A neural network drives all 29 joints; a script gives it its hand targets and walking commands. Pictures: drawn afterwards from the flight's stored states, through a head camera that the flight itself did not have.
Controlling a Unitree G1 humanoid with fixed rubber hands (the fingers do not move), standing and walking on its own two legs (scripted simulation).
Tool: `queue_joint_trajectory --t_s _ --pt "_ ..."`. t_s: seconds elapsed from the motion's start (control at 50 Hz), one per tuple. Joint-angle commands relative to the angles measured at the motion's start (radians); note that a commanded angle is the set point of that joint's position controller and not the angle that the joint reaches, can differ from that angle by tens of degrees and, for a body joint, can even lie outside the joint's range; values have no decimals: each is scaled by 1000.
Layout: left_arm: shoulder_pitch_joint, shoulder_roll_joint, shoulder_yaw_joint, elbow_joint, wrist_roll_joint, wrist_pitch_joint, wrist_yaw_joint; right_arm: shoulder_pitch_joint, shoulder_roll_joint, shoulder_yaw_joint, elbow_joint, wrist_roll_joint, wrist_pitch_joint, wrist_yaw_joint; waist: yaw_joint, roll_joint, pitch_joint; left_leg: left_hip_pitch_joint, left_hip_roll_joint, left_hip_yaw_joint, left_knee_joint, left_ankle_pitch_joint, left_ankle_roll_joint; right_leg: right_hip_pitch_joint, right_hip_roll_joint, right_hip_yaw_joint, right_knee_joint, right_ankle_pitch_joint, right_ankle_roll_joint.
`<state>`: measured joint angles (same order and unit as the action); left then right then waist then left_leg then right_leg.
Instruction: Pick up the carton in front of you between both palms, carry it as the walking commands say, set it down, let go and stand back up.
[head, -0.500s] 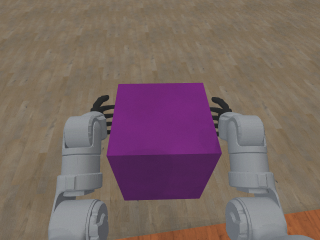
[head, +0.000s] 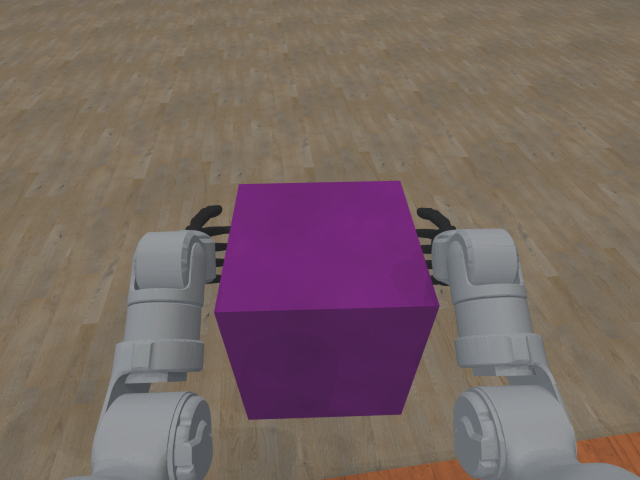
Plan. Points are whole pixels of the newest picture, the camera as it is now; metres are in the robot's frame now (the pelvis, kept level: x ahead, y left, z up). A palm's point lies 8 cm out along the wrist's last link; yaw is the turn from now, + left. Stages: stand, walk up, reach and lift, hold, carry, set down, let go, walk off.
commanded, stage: carry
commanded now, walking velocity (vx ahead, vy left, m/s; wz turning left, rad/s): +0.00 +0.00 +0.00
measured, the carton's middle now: (322, 303) +0.33 +0.00 +0.05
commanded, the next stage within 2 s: none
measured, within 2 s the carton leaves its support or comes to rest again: neither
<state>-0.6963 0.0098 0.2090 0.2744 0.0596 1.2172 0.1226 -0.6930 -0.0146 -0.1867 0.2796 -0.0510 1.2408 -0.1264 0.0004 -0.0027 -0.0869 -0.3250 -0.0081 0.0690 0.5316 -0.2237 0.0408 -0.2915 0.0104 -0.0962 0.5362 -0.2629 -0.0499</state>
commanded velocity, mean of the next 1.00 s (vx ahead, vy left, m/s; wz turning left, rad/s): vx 0.00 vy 0.00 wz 0.00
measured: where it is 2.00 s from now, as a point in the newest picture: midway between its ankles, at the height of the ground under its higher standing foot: outside the picture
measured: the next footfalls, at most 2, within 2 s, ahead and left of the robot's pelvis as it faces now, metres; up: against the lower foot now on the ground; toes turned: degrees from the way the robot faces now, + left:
none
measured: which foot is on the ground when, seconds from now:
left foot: down 0.00-1.00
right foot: down 0.00-1.00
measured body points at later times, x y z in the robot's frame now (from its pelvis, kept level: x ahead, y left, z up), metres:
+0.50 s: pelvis -0.01 +0.00 +0.00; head -0.03 +0.00 +0.45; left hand +0.35 +0.15 +0.12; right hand +0.35 -0.16 +0.12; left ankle +0.04 +0.09 -0.73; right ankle +0.01 -0.09 -0.73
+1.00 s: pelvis -0.02 -0.01 +0.00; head -0.03 -0.01 +0.45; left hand +0.34 +0.14 +0.12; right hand +0.34 -0.16 +0.12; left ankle +0.04 +0.09 -0.73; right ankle +0.01 -0.09 -0.73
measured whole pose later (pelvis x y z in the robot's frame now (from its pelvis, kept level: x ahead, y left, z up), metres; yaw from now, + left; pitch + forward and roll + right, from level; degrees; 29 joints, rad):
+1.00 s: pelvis -0.02 -0.01 +0.00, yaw +0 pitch +1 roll +0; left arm -0.70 0.01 0.21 0.25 0.06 1.22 0.12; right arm -0.70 -0.02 -0.19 0.26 -0.05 1.25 -0.13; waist 0.00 0.00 -0.07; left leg -0.35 0.00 0.07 0.52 -0.19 0.03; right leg -0.32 0.02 -0.10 0.54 -0.24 -0.06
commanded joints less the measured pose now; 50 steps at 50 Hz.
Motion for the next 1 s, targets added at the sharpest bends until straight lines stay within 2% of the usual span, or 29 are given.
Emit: queue_joint_trajectory --t_s 0.0,0.98 --pt "-748 -1146 -536 -126 -424 -17 -231 -796 1121 514 -172 416 -48 230 -2 7 -371 133 138 -126 -62 145 27 108 -144 132 -76 147 -20" --pt "-742 -1140 -543 -139 -425 -11 -234 -794 1127 525 -184 422 -42 232 0 1 -384 124 137 -125 -61 128 19 99 -154 147 -86 162 -31"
